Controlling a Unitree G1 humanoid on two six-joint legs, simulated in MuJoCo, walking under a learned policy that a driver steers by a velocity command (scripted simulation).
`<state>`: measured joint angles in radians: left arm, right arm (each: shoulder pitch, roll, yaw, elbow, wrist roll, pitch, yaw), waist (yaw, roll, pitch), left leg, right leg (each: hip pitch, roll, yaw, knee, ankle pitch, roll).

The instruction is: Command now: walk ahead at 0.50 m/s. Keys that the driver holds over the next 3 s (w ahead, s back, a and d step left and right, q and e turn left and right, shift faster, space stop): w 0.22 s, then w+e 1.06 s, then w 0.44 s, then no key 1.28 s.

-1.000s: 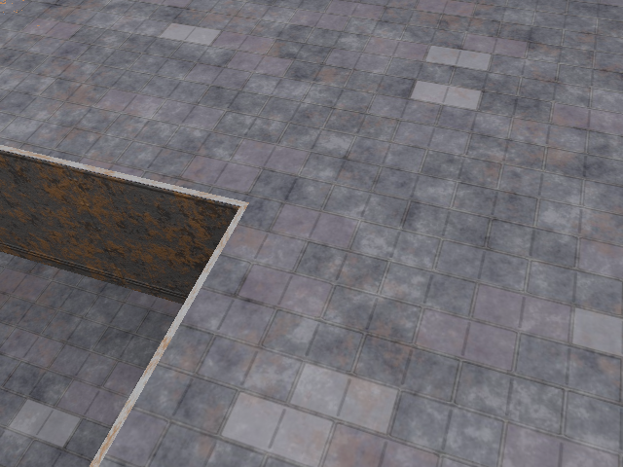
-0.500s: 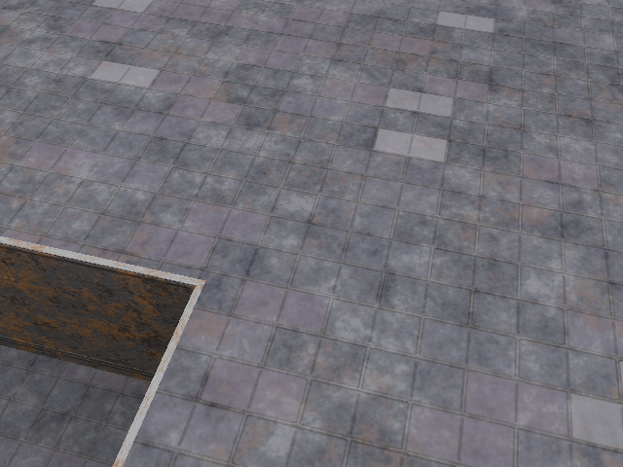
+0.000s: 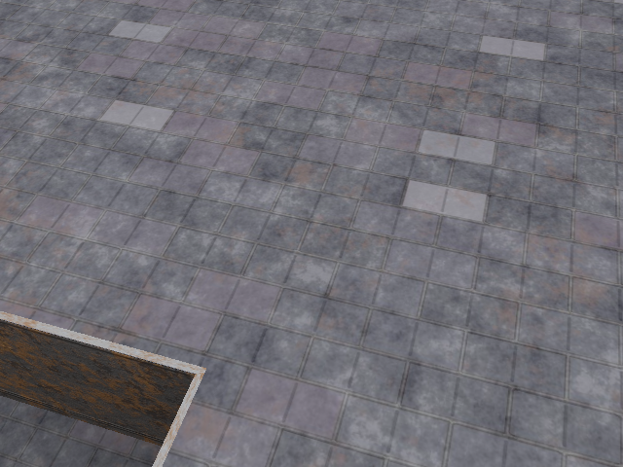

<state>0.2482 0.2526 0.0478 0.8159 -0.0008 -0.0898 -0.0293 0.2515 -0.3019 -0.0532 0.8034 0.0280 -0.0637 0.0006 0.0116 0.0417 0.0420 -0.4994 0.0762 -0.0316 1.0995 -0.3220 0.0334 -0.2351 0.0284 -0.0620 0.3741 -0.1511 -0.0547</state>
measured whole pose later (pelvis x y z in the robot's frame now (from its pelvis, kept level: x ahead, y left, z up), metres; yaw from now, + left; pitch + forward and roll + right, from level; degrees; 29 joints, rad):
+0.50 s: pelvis +0.27 +0.07 +0.00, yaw -5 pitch +1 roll +0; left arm 0.24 0.30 0.06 0.89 -0.03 -0.04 0.00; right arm 0.25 -0.24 -0.04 0.81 -0.01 -0.10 0.03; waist -0.02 -0.05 0.03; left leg -0.27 0.00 0.10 0.41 -0.16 0.04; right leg -0.51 -0.06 0.05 1.17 -0.34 -0.04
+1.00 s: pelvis +0.52 -0.03 -0.02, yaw -23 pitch +1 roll +0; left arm 0.13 0.29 0.07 0.77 -0.02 -0.04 -0.05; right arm 0.25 -0.28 -0.03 0.86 0.02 -0.08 0.00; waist -0.02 0.00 0.06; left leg -0.28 0.06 0.02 1.24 -0.47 -0.02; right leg -0.44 0.07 -0.04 0.61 -0.20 -0.10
